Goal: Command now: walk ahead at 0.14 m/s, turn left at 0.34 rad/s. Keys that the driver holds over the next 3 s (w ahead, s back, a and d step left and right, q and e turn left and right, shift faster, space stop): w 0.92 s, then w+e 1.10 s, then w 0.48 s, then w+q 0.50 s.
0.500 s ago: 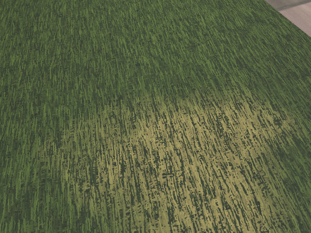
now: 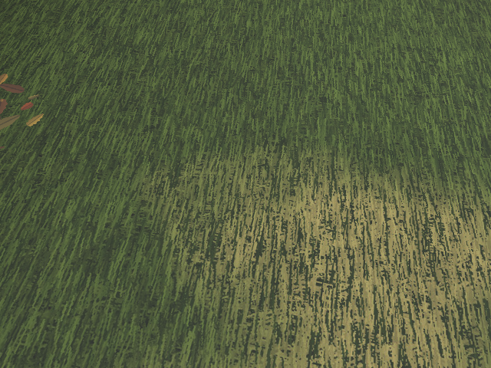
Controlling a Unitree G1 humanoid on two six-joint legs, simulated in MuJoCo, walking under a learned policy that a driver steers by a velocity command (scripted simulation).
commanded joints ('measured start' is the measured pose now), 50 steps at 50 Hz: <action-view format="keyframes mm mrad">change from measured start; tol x32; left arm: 1 -7 85 20 -69 -7 -22 -12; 50 163 83 -23 -48 -30 -97 -21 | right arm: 1 23 -129 -30 -45 0 -29 -14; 50 46 -77 -5 67 -21 -116 26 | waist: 1 -22 209 -120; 20 69 -233 -154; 40 54 -40 47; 45 -77 321 -463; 50 -28 111 -92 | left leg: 1 181 227 -297 -277 -171 180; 17 64 227 -270 -219 -159 151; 23 -597 82 -70 700 -167 -5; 40 -323 60 28 9 244 -1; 43 90 -4 84 -22 214 75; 45 772 422 -625 -50 3 313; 50 235 283 -269 -275 149 188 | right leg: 1 -135 -14 30 -8 158 -10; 18 339 37 -8 -626 248 -113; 21 703 -341 731 -890 -173 -367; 35 443 -126 102 -973 488 -245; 43 558 -136 48 -555 1056 -174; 45 -69 109 55 113 -33 -80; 50 -123 -71 126 95 137 -80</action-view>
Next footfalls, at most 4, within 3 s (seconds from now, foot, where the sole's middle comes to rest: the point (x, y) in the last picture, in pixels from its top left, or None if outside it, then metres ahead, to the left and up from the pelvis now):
0.38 right None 0.18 -0.14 -0.78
0.88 left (201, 344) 0.51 0.11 -0.78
1.42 right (292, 253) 0.80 -0.15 -0.78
1.90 left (258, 169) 1.12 -0.05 -0.78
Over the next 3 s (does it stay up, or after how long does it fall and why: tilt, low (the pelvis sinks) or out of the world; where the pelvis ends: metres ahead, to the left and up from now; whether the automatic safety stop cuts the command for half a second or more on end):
stays up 1.43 -0.40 -0.02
